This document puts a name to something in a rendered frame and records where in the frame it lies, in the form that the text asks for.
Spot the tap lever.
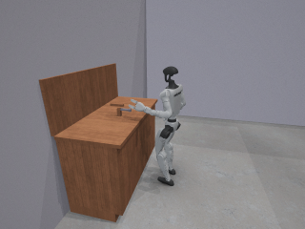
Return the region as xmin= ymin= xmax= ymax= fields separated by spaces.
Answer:
xmin=120 ymin=108 xmax=132 ymax=113

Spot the right robot upper arm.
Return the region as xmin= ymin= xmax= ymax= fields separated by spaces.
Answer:
xmin=177 ymin=84 xmax=186 ymax=108

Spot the robot left forearm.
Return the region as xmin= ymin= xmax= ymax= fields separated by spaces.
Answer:
xmin=143 ymin=106 xmax=171 ymax=118

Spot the counter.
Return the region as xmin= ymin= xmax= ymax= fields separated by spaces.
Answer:
xmin=39 ymin=63 xmax=158 ymax=222

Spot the left robot hand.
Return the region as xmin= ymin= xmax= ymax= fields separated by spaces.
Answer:
xmin=129 ymin=99 xmax=146 ymax=112

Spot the left robot upper arm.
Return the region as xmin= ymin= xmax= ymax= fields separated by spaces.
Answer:
xmin=159 ymin=89 xmax=173 ymax=118

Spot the robot right thigh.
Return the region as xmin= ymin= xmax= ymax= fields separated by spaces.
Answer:
xmin=164 ymin=122 xmax=181 ymax=151

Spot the left robot shin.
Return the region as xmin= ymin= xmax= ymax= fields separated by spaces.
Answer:
xmin=156 ymin=154 xmax=171 ymax=181

